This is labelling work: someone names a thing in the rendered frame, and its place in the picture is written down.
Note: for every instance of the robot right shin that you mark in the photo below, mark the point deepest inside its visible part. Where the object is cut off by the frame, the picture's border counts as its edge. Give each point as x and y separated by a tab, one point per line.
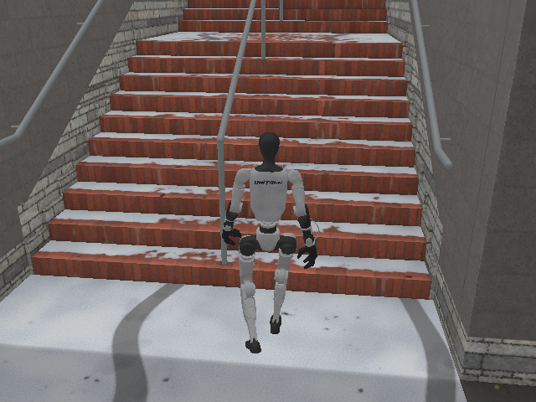
279	297

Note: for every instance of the robot shin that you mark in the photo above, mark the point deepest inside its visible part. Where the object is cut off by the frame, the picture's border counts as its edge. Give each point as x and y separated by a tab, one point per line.
249	311
279	297

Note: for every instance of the robot right forearm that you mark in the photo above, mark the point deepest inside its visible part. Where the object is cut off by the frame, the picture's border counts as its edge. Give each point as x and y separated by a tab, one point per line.
306	228

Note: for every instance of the robot left shin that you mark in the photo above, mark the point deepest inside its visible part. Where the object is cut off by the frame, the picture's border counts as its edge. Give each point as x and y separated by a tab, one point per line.
249	311

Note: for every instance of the robot right upper arm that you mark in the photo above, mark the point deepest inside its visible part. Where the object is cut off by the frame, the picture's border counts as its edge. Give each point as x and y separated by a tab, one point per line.
298	191

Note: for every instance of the right robot hand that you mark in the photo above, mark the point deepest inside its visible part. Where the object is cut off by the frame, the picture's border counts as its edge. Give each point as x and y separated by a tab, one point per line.
312	255

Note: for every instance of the left robot hand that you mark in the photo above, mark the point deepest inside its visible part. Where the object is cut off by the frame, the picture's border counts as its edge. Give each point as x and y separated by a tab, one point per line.
233	232

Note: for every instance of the robot left forearm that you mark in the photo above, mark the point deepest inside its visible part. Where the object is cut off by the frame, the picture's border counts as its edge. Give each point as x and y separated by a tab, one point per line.
229	219

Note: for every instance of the robot left upper arm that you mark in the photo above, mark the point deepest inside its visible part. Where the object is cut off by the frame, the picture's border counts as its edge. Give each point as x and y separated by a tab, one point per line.
242	176

